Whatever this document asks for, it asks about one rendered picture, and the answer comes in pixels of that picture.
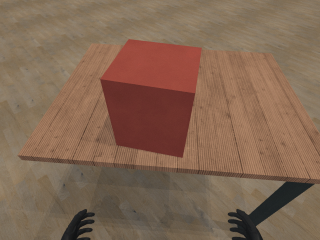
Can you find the robot left hand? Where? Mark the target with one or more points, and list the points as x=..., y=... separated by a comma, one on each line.
x=73, y=230

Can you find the robot right hand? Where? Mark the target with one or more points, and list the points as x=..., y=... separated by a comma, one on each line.
x=249, y=228

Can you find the carton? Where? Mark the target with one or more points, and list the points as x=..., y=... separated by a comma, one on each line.
x=149, y=90

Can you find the table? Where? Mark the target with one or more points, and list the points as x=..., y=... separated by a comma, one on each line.
x=246, y=122

